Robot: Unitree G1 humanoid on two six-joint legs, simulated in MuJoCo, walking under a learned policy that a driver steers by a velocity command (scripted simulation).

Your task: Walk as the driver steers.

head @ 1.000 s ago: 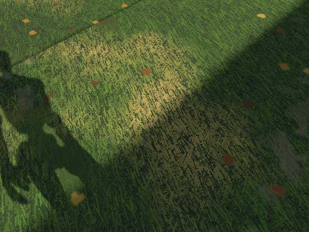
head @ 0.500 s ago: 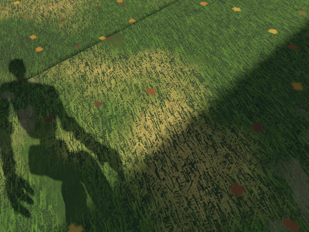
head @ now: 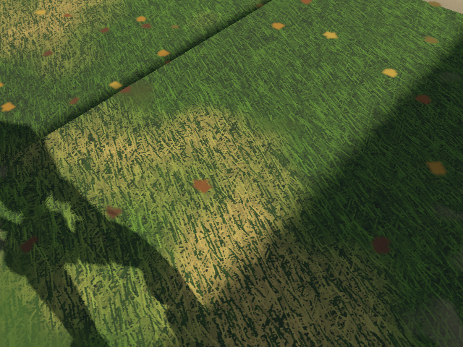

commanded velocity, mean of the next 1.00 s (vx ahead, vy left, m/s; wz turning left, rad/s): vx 0.50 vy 0.00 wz -0.04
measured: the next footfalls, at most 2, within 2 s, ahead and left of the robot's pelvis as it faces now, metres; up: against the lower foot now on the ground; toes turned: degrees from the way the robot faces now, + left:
right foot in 0.30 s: +0.35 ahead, -0.16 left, +0.00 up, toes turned -2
left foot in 0.88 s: +0.66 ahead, +0.08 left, +0.00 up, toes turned +2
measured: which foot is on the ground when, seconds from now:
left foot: down 0.00-0.32, up 0.34-0.86, down 0.88-1.00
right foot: up 0.00-0.28, down 0.30-0.88, up 0.90-1.00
